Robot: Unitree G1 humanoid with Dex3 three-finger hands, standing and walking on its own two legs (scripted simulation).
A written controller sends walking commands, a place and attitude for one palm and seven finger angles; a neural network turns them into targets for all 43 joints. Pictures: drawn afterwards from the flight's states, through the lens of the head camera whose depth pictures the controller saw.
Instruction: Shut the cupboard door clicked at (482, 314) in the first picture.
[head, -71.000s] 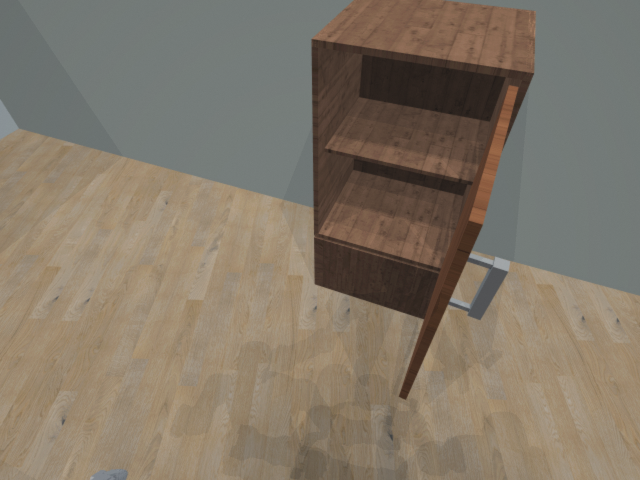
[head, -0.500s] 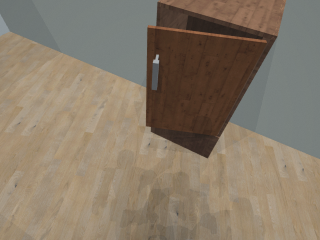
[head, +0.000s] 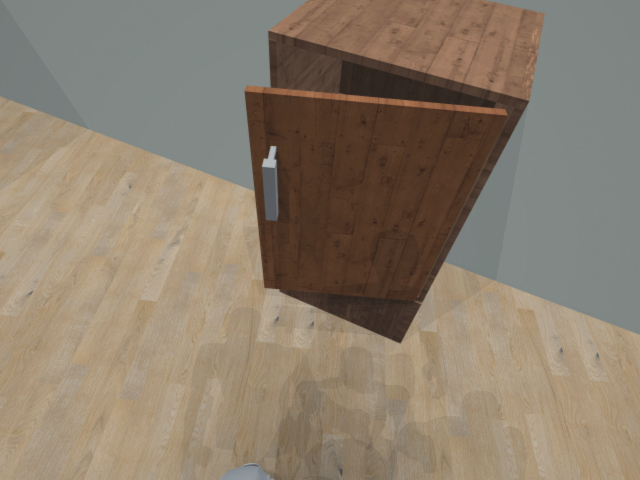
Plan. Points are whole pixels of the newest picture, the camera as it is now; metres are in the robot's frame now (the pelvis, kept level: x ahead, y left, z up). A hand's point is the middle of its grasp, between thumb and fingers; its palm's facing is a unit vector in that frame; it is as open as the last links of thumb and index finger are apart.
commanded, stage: take the last steps up to it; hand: left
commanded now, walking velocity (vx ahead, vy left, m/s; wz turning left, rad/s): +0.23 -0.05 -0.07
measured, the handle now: (272, 184) +0.61 +0.12 -0.03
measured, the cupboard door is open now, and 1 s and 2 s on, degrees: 20 20 20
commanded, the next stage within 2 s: come to a stop and stand still in 0.22 s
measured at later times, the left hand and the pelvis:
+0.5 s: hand (237, 409) +0.24 +0.14 -0.16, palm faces -0.06 -0.97 -0.22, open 7.4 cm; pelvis +0.15 -0.04 +0.00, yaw -2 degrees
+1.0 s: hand (185, 470) +0.16 +0.20 -0.17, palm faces +0.02 -0.98 -0.19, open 7.4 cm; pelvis +0.14 +0.00 +0.01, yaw -2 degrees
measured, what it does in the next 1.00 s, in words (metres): walks ahead: left foot, then right foot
